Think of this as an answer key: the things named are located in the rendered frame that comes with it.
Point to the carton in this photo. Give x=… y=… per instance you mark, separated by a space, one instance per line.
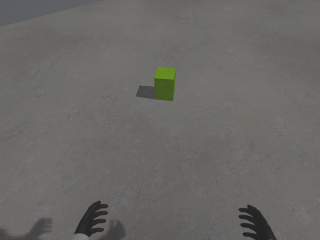
x=164 y=83

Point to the robot right hand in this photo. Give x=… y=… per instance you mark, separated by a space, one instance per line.
x=261 y=227

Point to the robot left hand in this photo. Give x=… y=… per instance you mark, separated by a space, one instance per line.
x=87 y=222

